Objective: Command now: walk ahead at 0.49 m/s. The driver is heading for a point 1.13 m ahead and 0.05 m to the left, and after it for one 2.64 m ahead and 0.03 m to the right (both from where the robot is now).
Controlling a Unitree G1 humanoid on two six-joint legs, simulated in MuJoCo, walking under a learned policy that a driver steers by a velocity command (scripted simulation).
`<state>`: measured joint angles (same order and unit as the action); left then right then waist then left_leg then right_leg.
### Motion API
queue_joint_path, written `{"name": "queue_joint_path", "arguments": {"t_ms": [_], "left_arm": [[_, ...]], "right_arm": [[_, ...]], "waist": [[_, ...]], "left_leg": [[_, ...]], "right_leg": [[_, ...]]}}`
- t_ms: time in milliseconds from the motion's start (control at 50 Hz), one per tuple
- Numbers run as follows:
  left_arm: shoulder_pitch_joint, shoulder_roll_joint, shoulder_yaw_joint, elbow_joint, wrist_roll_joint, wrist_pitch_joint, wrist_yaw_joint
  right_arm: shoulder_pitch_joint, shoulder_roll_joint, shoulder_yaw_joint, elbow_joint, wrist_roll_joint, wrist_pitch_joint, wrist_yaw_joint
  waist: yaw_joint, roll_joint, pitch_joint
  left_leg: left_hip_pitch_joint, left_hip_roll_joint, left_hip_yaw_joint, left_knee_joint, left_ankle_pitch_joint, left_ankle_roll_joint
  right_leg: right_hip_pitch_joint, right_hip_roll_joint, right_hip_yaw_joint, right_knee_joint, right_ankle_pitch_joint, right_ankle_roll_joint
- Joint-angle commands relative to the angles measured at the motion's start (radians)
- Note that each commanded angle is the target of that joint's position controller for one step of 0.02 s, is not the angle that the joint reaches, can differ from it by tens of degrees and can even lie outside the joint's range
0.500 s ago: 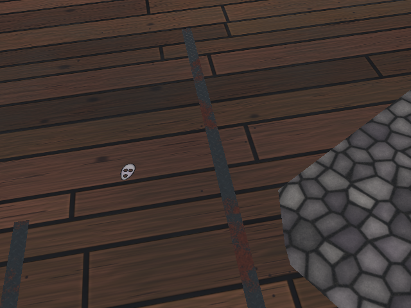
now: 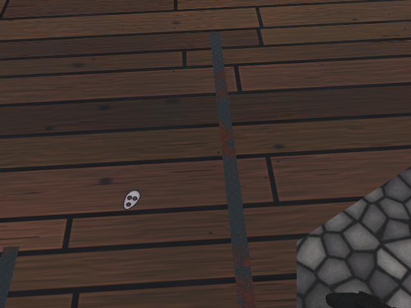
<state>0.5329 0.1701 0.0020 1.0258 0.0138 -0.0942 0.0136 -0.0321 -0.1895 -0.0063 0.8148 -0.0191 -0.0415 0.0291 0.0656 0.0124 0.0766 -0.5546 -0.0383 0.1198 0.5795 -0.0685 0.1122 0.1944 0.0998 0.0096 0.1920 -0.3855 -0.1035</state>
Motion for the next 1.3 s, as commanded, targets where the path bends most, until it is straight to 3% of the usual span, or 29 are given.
{"name": "queue_joint_path", "arguments": {"t_ms": [20,40,60,80,100,140,180,220,360,520,560,580,600,620,640,660,680,720,780,920,1060,1120,1140,1160,1180,1200,1220,1240,1300], "left_arm": [[-0.047,0.189,0.037,-0.036,0.005,-0.001,0.012],[-0.059,0.167,0.029,-0.057,0.0,-0.002,0.003],[0.068,0.042,0.008,-0.067,-0.019,0.003,-0.008],[0.029,0.149,0.035,-0.056,0.001,0.006,-0.006],[-0.068,0.163,0.042,-0.095,0.004,0.002,-0.009],[-0.135,0.139,0.043,-0.102,0.012,0.007,-0.018],[-0.104,0.087,0.034,-0.092,0.024,0.032,-0.03],[-0.136,0.076,0.033,-0.104,0.026,0.044,-0.038],[-0.451,0.086,0.028,-0.2,0.01,0.052,-0.045],[-0.623,0.098,0.025,-0.261,0.007,0.037,-0.042],[-0.517,0.115,0.037,-0.231,0.008,0.027,-0.033],[-0.375,0.131,0.049,-0.183,0.01,0.019,-0.025],[-0.196,0.173,0.068,-0.125,0.026,0.008,-0.013],[-0.035,0.275,0.094,-0.104,0.054,0.003,-0.002],[-0.037,0.29,0.104,-0.093,0.028,0.019,-0.014],[-0.144,0.235,0.094,-0.104,0.001,0.027,-0.022],[-0.233,0.175,0.078,-0.117,-0.005,0.021,-0.026],[-0.271,0.101,0.057,-0.097,-0.001,0.006,-0.024],[-0.2,0.099,0.051,-0.051,-0.004,-0.015,-0.019],[-0.075,0.12,0.044,-0.007,-0.005,-0.016,-0.017],[0.028,0.137,0.045,0.04,0.011,-0.007,0.002],[-0.013,0.157,0.051,0.043,0.016,-0.003,0.009],[-0.029,0.163,0.052,0.043,0.012,0.0,0.007],[-0.041,0.153,0.047,0.033,0.006,0.0,0.005],[-0.012,0.09,0.031,-0.007,-0.018,-0.002,-0.002],[0.055,0.087,0.041,0.002,-0.032,-0.002,-0.009],[-0.038,0.145,0.057,-0.011,-0.006,0.005,-0.006],[-0.122,0.13,0.056,-0.036,-0.001,0.0,-0.012],[-0.124,0.07,0.051,-0.029,0.025,0.028,-0.026]], "right_arm": [[0.343,-0.151,-0.055,0.07,0.0,-0.019,-0.029],[0.487,-0.204,-0.074,0.101,-0.021,-0.023,-0.043],[0.517,-0.277,-0.092,0.102,-0.046,-0.022,-0.04],[0.463,-0.222,-0.086,0.104,0.004,-0.016,-0.023],[0.339,-0.18,-0.075,0.086,0.017,-0.017,-0.019],[0.283,-0.096,-0.054,0.093,0.007,-0.036,-0.015],[0.317,-0.068,-0.041,0.129,0.006,-0.055,-0.021],[0.368,-0.093,-0.044,0.159,0.011,-0.07,-0.022],[0.512,-0.111,-0.036,0.204,0.015,-0.067,-0.022],[0.6,-0.13,-0.034,0.249,-0.008,-0.056,-0.046],[0.56,-0.145,-0.038,0.248,-0.008,-0.055,-0.05],[0.543,-0.153,-0.039,0.249,-0.004,-0.052,-0.049],[0.527,-0.145,-0.035,0.238,0.004,-0.053,-0.046],[0.55,-0.078,-0.017,0.195,0.028,-0.057,-0.04],[0.629,-0.075,-0.028,0.209,0.042,-0.056,-0.035],[0.544,-0.14,-0.046,0.198,0.015,-0.051,-0.039],[0.459,-0.121,-0.044,0.172,0.009,-0.056,-0.033],[0.421,-0.086,-0.044,0.162,-0.009,-0.041,-0.024],[0.436,-0.049,-0.042,0.166,-0.02,-0.011,-0.006],[0.128,-0.056,-0.034,0.061,-0.006,-0.001,0.002],[-0.041,-0.069,-0.029,-0.001,-0.002,-0.013,-0.002],[0.063,-0.087,-0.042,0.023,-0.002,-0.028,-0.012],[0.199,-0.1,-0.053,0.069,-0.004,-0.036,-0.02],[0.377,-0.142,-0.072,0.126,-0.019,-0.046,-0.03],[0.534,-0.243,-0.098,0.146,-0.045,-0.052,-0.041],[0.524,-0.265,-0.108,0.151,-0.019,-0.034,-0.029],[0.405,-0.216,-0.097,0.134,0.008,-0.026,-0.024],[0.318,-0.151,-0.08,0.118,0.012,-0.032,-0.019],[0.296,-0.06,-0.05,0.15,0.007,-0.053,-0.026]], "waist": [[-0.216,-0.097,-0.154],[-0.266,-0.034,-0.244],[-0.173,0.182,-0.337],[-0.176,0.056,-0.307],[-0.122,0.033,-0.13],[-0.07,-0.033,-0.013],[-0.027,-0.008,-0.015],[-0.02,0.006,-0.008],[-0.097,0.033,0.029],[-0.13,0.06,0.039],[-0.07,0.072,-0.008],[-0.01,0.06,-0.077],[0.061,0.037,-0.175],[0.088,-0.106,-0.325],[0.05,-0.241,-0.416],[0.011,-0.097,-0.254],[-0.011,-0.056,-0.134],[-0.073,-0.045,-0.039],[-0.107,-0.061,-0.042],[-0.055,-0.068,0.025],[-0.013,-0.078,0.046],[-0.073,-0.087,-0.006],[-0.13,-0.074,-0.073],[-0.196,-0.046,-0.172],[-0.219,0.097,-0.315],[-0.18,0.229,-0.395],[-0.14,0.077,-0.236],[-0.12,0.029,-0.122],[-0.037,0.03,-0.035]], "left_leg": [[0.434,-0.04,-0.02,-0.091,-0.016,0.064],[0.657,0.116,-0.185,-0.108,-0.144,0.112],[0.907,0.42,-0.673,-0.136,-0.195,0.264],[0.829,0.42,-0.846,-0.293,-0.337,0.289],[0.663,0.389,-0.684,-0.353,-0.395,0.253],[0.442,0.309,-0.507,-0.417,-0.219,0.187],[0.349,0.253,-0.387,-0.445,-0.09,0.146],[0.332,0.231,-0.318,-0.463,-0.004,0.14],[0.443,0.179,-0.204,-0.477,0.18,0.071],[0.693,0.252,-0.197,-0.361,0.415,0.088],[0.682,0.251,-0.171,-0.238,0.655,0.065],[0.658,0.229,-0.148,-0.088,0.726,0.049],[0.517,0.192,-0.12,0.117,0.591,0.03],[0.235,0.105,-0.063,0.461,0.164,-0.004],[-0.001,-0.049,-0.099,0.734,-0.452,-0.021],[-0.089,0.028,-0.174,0.768,-0.375,-0.009],[-0.092,0.063,-0.173,0.725,-0.289,-0.01],[-0.007,0.118,-0.168,0.606,-0.223,-0.022],[0.033,0.122,-0.137,0.551,-0.187,-0.047],[-0.092,0.135,-0.073,0.239,0.043,-0.086],[-0.093,0.092,-0.048,0.029,0.009,-0.042],[0.096,0.03,-0.02,-0.042,-0.103,0.006],[0.257,-0.004,-0.003,-0.099,-0.086,0.028],[0.511,0.045,-0.06,-0.115,-0.065,0.063],[0.797,0.323,-0.407,-0.142,-0.167,0.143],[0.898,0.476,-0.812,-0.295,-0.195,0.254],[0.766,0.423,-0.686,-0.316,-0.255,0.216],[0.616,0.384,-0.554,-0.351,-0.222,0.188],[0.393,0.266,-0.332,-0.42,-0.037,0.099]], "right_leg": [[-0.135,-0.265,0.033,0.46,1.227,-0.002],[-0.311,-0.222,0.012,0.724,0.915,-0.009],[-0.677,-0.041,-0.04,1.14,0.002,0.025],[-0.797,-0.024,0.056,1.236,-0.085,0.001],[-0.844,-0.091,0.064,1.182,0.026,-0.007],[-0.767,-0.147,0.056,1.077,0.093,-0.003],[-0.677,-0.173,0.045,0.998,0.106,0.022],[-0.699,-0.188,0.019,0.945,0.137,0.04],[-0.844,-0.203,-0.055,0.621,0.389,0.082],[-0.833,-0.141,-0.083,0.397,0.292,0.035],[-0.656,-0.088,-0.102,0.341,0.215,-0.002],[-0.489,-0.055,-0.116,0.283,0.232,-0.026],[-0.232,-0.106,-0.06,0.267,0.255,-0.063],[0.064,-0.388,0.282,0.252,0.158,-0.142],[0.172,-0.542,0.681,0.114,0.155,-0.257],[0.041,-0.486,0.563,0.087,0.105,-0.222],[-0.11,-0.447,0.429,0.051,0.146,-0.196],[-0.3,-0.355,0.26,-0.006,0.291,-0.126],[-0.35,-0.309,0.156,-0.034,0.428,-0.11],[-0.303,-0.262,0.056,-0.08,0.53,-0.087],[-0.091,-0.323,0.05,-0.017,0.659,-0.097],[-0.07,-0.325,0.016,0.14,0.955,-0.071],[-0.094,-0.3,-0.007,0.293,1.027,-0.055],[-0.231,-0.261,-0.035,0.502,0.898,-0.035],[-0.509,-0.17,-0.091,0.849,0.468,-0.001],[-0.751,-0.012,-0.043,1.122,-0.142,0.016],[-0.839,-0.094,0.037,1.156,-0.063,0.002],[-0.84,-0.13,0.037,1.113,0.024,0.002],[-0.704,-0.19,0.027,0.962,0.108,0.025]]}}
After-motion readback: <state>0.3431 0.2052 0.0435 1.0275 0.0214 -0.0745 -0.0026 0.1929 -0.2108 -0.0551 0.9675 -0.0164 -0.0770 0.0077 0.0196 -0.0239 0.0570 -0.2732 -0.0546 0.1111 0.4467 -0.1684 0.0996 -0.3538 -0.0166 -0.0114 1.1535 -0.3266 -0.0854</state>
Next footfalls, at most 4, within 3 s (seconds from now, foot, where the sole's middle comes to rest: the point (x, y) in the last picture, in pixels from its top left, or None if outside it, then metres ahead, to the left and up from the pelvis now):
0.04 left None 0.19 0.06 -0.76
0.60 right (267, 289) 0.50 -0.11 -0.76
1.16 left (215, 204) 0.79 0.06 -0.76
1.72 right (262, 141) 1.10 -0.11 -0.76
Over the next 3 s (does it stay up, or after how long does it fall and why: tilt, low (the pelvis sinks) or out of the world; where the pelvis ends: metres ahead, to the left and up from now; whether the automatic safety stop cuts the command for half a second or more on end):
stays up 1.57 0.02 0.01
